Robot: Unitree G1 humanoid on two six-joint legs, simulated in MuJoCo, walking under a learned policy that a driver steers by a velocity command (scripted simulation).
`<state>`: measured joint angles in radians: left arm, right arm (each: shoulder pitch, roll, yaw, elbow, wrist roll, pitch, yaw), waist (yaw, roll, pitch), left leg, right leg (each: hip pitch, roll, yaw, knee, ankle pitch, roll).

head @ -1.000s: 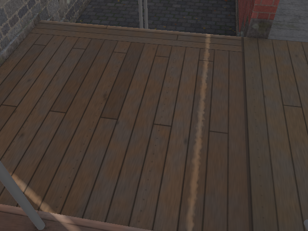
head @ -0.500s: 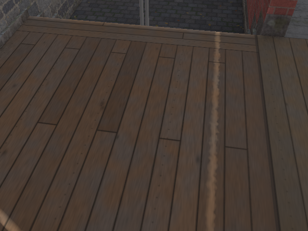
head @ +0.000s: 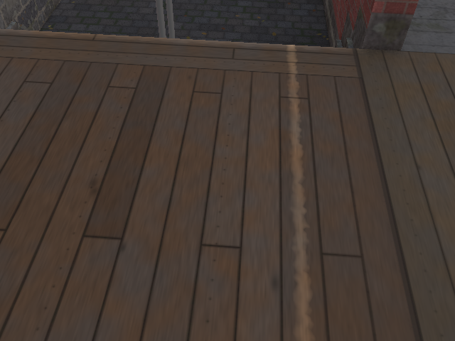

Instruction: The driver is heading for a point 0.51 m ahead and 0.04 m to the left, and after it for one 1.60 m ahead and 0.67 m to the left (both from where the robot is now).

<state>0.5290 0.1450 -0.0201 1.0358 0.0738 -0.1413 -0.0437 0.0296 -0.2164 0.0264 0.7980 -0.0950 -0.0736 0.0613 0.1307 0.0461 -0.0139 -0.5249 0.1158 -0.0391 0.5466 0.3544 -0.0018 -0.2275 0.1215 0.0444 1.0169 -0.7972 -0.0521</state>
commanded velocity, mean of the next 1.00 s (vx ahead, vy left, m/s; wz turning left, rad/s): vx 0.15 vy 0.00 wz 0.03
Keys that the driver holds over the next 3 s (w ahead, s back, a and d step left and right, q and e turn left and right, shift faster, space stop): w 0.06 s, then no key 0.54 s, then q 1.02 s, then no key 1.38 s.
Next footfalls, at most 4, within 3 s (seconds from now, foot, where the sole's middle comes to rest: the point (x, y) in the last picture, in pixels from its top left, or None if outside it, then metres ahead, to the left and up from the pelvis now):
0.06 left None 0.19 0.15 -0.86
0.42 right None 0.39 -0.09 -0.86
0.66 left None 0.31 0.18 -0.86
1.78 right None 0.44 0.00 -0.86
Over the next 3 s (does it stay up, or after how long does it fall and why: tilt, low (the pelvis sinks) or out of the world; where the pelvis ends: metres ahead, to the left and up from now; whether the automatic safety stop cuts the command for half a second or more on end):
stays up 0.33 0.09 -0.09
